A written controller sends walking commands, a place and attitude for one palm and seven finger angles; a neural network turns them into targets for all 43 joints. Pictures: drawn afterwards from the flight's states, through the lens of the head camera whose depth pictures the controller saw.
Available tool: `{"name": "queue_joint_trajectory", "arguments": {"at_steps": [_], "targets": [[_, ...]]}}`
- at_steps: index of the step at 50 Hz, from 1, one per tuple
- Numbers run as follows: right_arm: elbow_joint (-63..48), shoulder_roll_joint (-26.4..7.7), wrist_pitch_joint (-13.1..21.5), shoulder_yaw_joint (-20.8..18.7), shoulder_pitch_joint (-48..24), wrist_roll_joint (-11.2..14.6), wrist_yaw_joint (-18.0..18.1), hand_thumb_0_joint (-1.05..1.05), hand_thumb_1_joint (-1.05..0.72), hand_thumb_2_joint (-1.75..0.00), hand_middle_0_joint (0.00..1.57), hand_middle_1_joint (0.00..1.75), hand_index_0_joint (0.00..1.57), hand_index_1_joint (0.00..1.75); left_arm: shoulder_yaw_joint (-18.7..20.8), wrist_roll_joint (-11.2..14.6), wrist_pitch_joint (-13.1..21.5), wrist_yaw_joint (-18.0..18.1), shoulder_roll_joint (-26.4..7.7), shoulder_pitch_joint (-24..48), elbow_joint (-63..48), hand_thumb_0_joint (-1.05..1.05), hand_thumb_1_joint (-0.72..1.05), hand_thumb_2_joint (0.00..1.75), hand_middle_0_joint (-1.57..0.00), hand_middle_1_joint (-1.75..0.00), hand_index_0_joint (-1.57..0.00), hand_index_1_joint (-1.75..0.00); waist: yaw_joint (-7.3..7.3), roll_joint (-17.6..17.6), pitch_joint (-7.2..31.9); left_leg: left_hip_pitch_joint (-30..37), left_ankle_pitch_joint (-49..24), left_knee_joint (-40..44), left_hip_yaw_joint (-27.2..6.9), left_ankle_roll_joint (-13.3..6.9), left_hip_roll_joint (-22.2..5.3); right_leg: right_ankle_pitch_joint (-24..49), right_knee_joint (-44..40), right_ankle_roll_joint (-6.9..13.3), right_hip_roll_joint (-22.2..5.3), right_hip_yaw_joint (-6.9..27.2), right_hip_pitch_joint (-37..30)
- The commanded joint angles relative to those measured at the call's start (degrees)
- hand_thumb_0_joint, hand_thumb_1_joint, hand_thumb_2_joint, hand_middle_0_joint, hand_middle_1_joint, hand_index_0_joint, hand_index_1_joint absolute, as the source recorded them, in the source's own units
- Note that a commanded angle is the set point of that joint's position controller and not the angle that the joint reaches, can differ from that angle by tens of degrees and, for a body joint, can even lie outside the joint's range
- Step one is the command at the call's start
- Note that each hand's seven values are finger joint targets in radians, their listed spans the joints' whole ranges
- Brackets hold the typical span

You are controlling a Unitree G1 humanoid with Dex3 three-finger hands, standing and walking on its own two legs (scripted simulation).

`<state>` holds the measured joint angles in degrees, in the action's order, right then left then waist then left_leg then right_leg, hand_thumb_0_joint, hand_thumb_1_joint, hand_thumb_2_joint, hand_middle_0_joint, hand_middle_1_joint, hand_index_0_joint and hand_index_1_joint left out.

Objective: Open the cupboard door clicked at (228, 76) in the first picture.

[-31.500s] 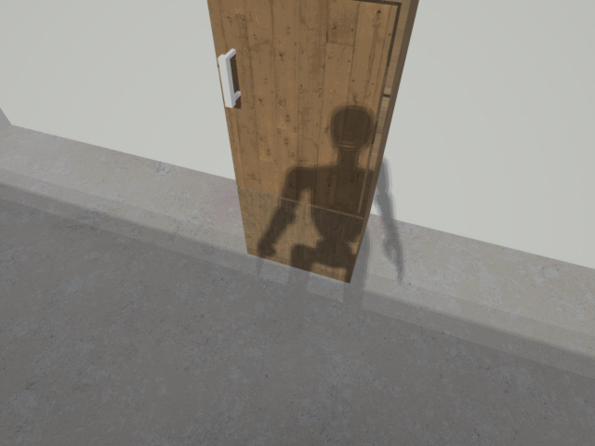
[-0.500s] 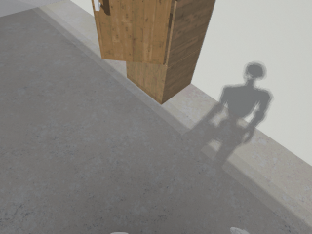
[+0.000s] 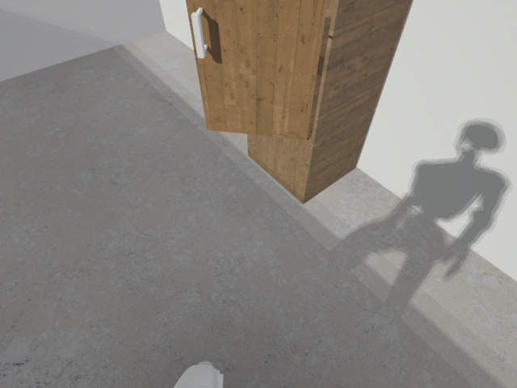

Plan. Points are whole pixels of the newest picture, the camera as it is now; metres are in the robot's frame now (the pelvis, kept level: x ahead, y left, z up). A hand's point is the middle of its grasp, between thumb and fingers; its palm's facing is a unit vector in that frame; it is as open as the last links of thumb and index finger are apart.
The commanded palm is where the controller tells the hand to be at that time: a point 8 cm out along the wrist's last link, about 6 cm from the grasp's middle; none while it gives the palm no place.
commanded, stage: take the last steps up to it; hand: left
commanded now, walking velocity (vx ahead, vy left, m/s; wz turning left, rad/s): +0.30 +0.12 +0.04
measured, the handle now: (200, 33) +1.05 +0.24 +0.05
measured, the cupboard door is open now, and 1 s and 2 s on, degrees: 42 42 42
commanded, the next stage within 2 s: come to a stop and stand still in 1.00 s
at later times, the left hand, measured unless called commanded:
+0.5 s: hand (143, 304) +0.29 +0.26 -0.16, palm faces -0.01 -0.98 -0.22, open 7.4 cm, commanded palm none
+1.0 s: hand (145, 288) +0.34 +0.28 -0.20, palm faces +0.03 -0.99 -0.15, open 7.3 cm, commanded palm none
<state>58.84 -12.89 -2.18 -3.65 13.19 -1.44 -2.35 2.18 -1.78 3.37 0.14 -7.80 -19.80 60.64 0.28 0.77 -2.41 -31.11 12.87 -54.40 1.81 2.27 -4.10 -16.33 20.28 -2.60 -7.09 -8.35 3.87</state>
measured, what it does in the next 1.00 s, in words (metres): walks ahead: left foot, then right foot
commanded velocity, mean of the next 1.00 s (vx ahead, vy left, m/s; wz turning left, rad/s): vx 0.27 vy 0.04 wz -0.04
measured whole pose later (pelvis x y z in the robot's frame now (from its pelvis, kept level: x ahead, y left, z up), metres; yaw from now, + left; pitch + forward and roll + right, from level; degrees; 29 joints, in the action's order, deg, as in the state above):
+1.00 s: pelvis +0.39 +0.11 -0.02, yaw -3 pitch +0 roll +0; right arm 58.3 -9.6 3.4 -2.1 10.0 -2.0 -0.2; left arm 2.7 -1.3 1.0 0.0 -9.9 -20.7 65.5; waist 1.5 2.7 -3.1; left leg -21.5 12.3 -34.6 7.8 -2.4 -2.4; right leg -29.6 51.9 0.5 -4.7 -3.9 13.1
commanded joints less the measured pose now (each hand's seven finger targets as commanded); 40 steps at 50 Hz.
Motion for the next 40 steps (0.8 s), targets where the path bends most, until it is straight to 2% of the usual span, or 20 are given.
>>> {"name": "queue_joint_trajectory", "arguments": {"at_steps": [1, 4, 5, 6, 7, 8, 9, 10, 13, 16, 22, 24, 26, 27, 28, 29, 32, 34, 37, 40], "targets": [[-5.9, 0.8, 2.9, 0.6, -7.8, 0.5, -0.9, 0.0, -0.9, -0.9, 0.2, 0.3, 0.2, 0.3, 2.7, -0.1, 1.3, 0.5, -11.9, -4.3, -0.5, 0.0, 0.9, 0.9, -0.2, -0.3, -0.2, -0.3, 2.9, 9.0, -1.5, -0.2, 0.0, 14.2, 4.6, 0.1, 1.1, 17.7, -6.5, 6.6, -11.6, 3.3, -2.3], [-5.1, 0.0, 3.9, 0.6, -4.4, 0.4, -0.5, 0.0, -0.9, -0.9, 0.2, 0.3, 0.2, 0.3, 3.0, 0.0, 0.6, 0.5, -12.4, -2.9, 0.0, 0.0, 0.9, 0.9, -0.2, -0.3, -0.2, -0.3, 0.95, 10.4, -1.4, 10.4, -0.1, 21.8, 6.3, -1.4, 2.9, 16.9, -2.4, 5.7, -11.8, 2.4, 1.9], [-3.6, -1.3, 4.2, 0.3, 0.4, 0.1, -0.2, 0.0, -0.9, -0.9, 0.2, 0.3, 0.2, 0.3, 2.9, 0.2, 0.4, 0.4, -12.3, -1.9, 0.2, 0.0, 0.9, 0.9, -0.2, -0.3, -0.2, -0.3, -1.56, 8.2, 0.7, 19.0, -1.6, 25.8, 7.7, -1.9, 4.5, 17.4, 3.2, 4.7, -9.9, 0.5, 5.4], [-1.2, -5.0, 4.6, -0.6, 8.3, -0.2, 0.5, 0.0, -0.9, -0.9, 0.2, 0.3, 0.2, 0.3, 2.6, 0.3, 0.1, 0.2, -10.5, -2.2, -0.2, 0.0, 0.9, 0.9, -0.2, -0.3, -0.2, -0.3, -4.81, 0.8, 5.0, 29.9, -0.4, 27.6, 5.7, -2.7, 2.6, 16.5, 15.0, 3.7, -7.6, -1.7, 9.5], [0.4, -11.9, 5.1, -2.5, 16.0, -0.9, 1.5, 0.0, -0.9, -0.9, 0.2, 0.3, 0.2, 0.3, 2.0, 1.0, -0.3, -0.2, -6.9, -4.4, -1.3, 0.0, 0.9, 0.9, -0.2, -0.3, -0.2, -0.3, -7.25, -15.9, 11.7, 41.7, -0.6, 29.2, -12.7, -7.5, -10.9, -4.3, 31.3, 1.2, 0.2, -5.0, 22.0], [1.2, -14.4, 4.5, -3.1, 20.6, -0.5, 2.7, 0.0, -0.9, -0.9, 0.2, 0.3, 0.2, 0.3, 1.4, 1.0, -0.4, -0.1, -5.7, -1.3, -3.5, 0.0, 0.9, 0.9, -0.2, -0.3, -0.2, -0.3, -8.66, -20.8, 14.4, 43.7, -0.7, 36.8, -23.7, -11.5, -17.6, -19.7, 45.3, 1.7, 4.0, 0.0, 28.9], [1.0, -14.0, 4.1, -3.0, 18.1, -0.4, 3.2, 0.0, -0.9, -0.9, 0.2, 0.3, 0.2, 0.3, 1.4, 1.0, -0.5, 0.1, -5.2, 2.9, -5.0, 0.0, 0.9, 0.9, -0.2, -0.3, -0.2, -0.3, -7.73, -14.8, 9.5, 39.8, 0.5, 38.8, -23.0, -13.5, -19.5, -17.5, 52.6, 3.4, 1.7, 4.7, 33.3], [0.0, -11.5, 4.7, -2.2, 14.2, -0.5, 3.1, 0.0, -0.9, -0.9, 0.2, 0.3, 0.2, 0.3, 1.2, 0.9, -0.4, 0.0, -5.3, 5.6, -5.3, 0.0, 0.9, 0.9, -0.2, -0.3, -0.2, -0.3, -6.24, -10.8, 7.1, 32.5, 3.9, 39.5, -20.9, -13.0, -18.4, -13.5, 56.3, 3.8, 0.0, 5.3, 33.7], [-1.9, -4.9, 5.5, -0.4, 5.4, -0.4, 3.5, 0.0, -0.9, -0.9, 0.2, 0.3, 0.2, 0.3, 1.6, 0.3, -1.5, -0.8, -4.2, 4.3, -3.3, 0.0, 0.9, 0.9, -0.2, -0.3, -0.2, -0.3, -1.71, -9.2, -1.0, 18.2, 4.9, 43.2, -10.9, -11.0, -14.8, -4.9, 51.5, 3.2, -2.6, 7.2, 30.2], [-1.7, -4.1, 6.4, -0.6, 4.6, -0.5, 3.5, 0.0, -0.9, -0.9, 0.2, 0.3, 0.2, 0.3, 1.6, 0.4, -2.3, -1.2, -3.2, 2.7, -3.5, 0.0, 0.9, 0.9, -0.2, -0.3, -0.2, -0.3, 0.42, -6.6, 0.2, 17.1, 0.6, 44.9, -5.3, -11.4, -13.4, -1.6, 41.9, 2.6, -2.1, 6.1, 26.8], [-0.7, -5.5, 5.7, -0.6, 4.5, -0.5, 2.8, 0.0, -0.9, -0.9, 0.2, 0.3, 0.2, 0.3, 1.7, 0.3, -2.1, -1.6, -3.9, 7.7, -6.2, 0.0, 0.9, 0.9, -0.2, -0.3, -0.2, -0.3, 0.32, -4.4, -1.1, 17.6, 3.5, 44.5, -1.7, -12.1, -12.8, 1.9, 21.8, 2.1, 0.5, 3.3, 18.8], [-0.3, -5.7, 5.3, -0.5, 4.4, -0.6, 2.6, 0.0, -0.9, -0.9, 0.2, 0.3, 0.2, 0.3, 1.9, 0.1, -2.0, -1.5, -4.7, 7.6, -6.4, 0.0, 0.9, 0.9, -0.2, -0.3, -0.2, -0.3, 0.97, -3.1, -1.7, 16.6, 6.2, 42.2, -1.3, -11.3, -12.3, 2.4, 17.6, 2.1, 1.8, 2.3, 14.4], [0.1, -4.6, 5.1, -0.1, 3.8, -0.3, 2.5, 0.0, -0.9, -0.9, 0.2, 0.3, 0.2, 0.3, 2.5, 0.0, -1.2, -1.3, -6.8, 2.4, -4.8, 0.0, 0.9, 0.9, -0.2, -0.3, -0.2, -0.3, 3.39, 0.3, -0.2, 14.0, 6.4, 33.0, 1.8, -7.9, -7.7, 3.8, 9.8, 2.9, 3.3, 2.2, 4.3], [-0.3, -2.9, 5.3, 0.3, 3.4, 0.1, 2.3, 0.0, -0.9, -0.9, 0.2, 0.3, 0.2, 0.3, 3.3, -0.3, -0.5, -0.9, -10.2, -3.3, -3.2, 0.0, 0.9, 0.9, -0.2, -0.3, -0.2, -0.3, 5.95, 6.6, 1.9, 8.3, 5.9, 19.7, 6.6, -5.3, -2.3, 1.1, 4.3, 5.1, -2.3, 10.4, -4.3], [-1.7, -0.4, 5.4, 0.7, 4.3, 0.4, 1.8, 0.0, -0.9, -0.9, 0.2, 0.3, 0.2, 0.3, 4.4, -0.1, 0.1, -0.5, -15.9, -8.6, -1.5, 0.0, 0.9, 0.9, -0.2, -0.3, -0.2, -0.3, 6.7, 21.4, 3.5, -5.0, 18.8, 2.7, 9.8, -2.4, 4.5, 1.2, -4.4, 11.6, -15.9, 31.2, -13.7], [-2.8, -3.1, 5.0, 0.4, 1.2, 0.3, 1.8, 0.0, -0.9, -0.9, 0.2, 0.3, 0.2, 0.3, 4.2, 0.8, -0.1, 0.1, -16.2, -10.1, -1.5, 0.0, 0.9, 0.9, -0.2, -0.3, -0.2, -0.3, 7.46, 15.8, 3.0, -7.8, 22.0, -8.1, 2.7, -2.4, 2.7, -0.3, -8.5, 15.8, -20.1, 37.5, -10.9], [-2.0, -1.8, 4.9, 0.3, -1.6, 0.3, 2.0, 0.0, -0.9, -0.9, 0.2, 0.3, 0.2, 0.3, 2.6, 0.9, 0.7, 0.9, -9.7, -1.4, -3.4, 0.0, 0.9, 0.9, -0.2, -0.3, -0.2, -0.3, 2.78, 5.6, -0.2, -7.8, 9.2, -10.9, -2.6, -1.4, -2.0, 12.4, -7.4, 13.4, -15.1, 23.7, -3.0], [-0.6, 0.5, 4.0, 0.7, 1.0, 0.1, 1.5, 0.0, -0.9, -0.9, 0.2, 0.3, 0.2, 0.3, 1.9, 1.0, 1.4, 0.6, -7.8, 0.5, -3.4, 0.0, 0.9, 0.9, -0.2, -0.3, -0.2, -0.3, 0.61, 5.3, 1.7, -1.7, 5.2, -5.1, -0.6, -0.3, -2.0, 17.9, -7.9, 11.0, -10.9, 13.6, 0.9], [-0.7, 2.1, 3.7, 0.8, 0.6, 0.2, 1.0, 0.0, -0.9, -0.9, 0.2, 0.3, 0.2, 0.3, 2.2, 0.6, 1.9, 0.5, -7.8, 0.5, -2.4, 0.0, 0.9, 0.9, -0.2, -0.3, -0.2, -0.3, 0.09, 5.3, 1.1, 1.6, 2.4, 6.5, 2.2, 0.5, -1.6, 19.8, -8.3, 11.1, -9.3, 8.7, 1.8], [-1.8, 2.5, 4.3, 0.9, -2.0, 0.4, 0.5, 0.0, -0.9, -0.9, 0.2, 0.3, 0.2, 0.3, 2.4, 0.4, 1.7, 0.2, -9.9, -0.5, -0.5, 0.0, 0.9, 0.9, -0.2, -0.3, -0.2, -0.3, 1.21, 6.0, 0.7, 4.9, 1.6, 15.7, 4.1, 0.0, 0.2, 16.5, -7.1, 10.9, -9.4, 8.5, 1.7]]}}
